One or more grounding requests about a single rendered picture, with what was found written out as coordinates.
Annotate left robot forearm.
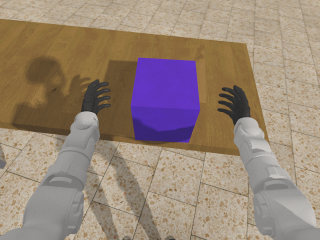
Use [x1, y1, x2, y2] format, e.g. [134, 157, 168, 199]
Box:
[22, 111, 100, 226]

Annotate left robot hand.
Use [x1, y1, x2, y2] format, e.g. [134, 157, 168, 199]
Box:
[81, 79, 111, 116]

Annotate right robot upper arm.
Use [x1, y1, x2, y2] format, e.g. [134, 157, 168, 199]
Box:
[253, 188, 320, 240]

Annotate right robot hand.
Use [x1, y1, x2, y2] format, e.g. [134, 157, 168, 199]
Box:
[217, 85, 251, 126]

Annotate carton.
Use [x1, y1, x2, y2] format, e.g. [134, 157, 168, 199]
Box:
[130, 57, 200, 143]

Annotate right robot forearm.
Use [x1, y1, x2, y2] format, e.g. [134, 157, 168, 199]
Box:
[233, 117, 317, 228]

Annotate left robot upper arm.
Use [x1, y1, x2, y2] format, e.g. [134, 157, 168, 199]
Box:
[0, 185, 85, 240]

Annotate table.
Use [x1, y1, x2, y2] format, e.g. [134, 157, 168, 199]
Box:
[0, 18, 271, 169]

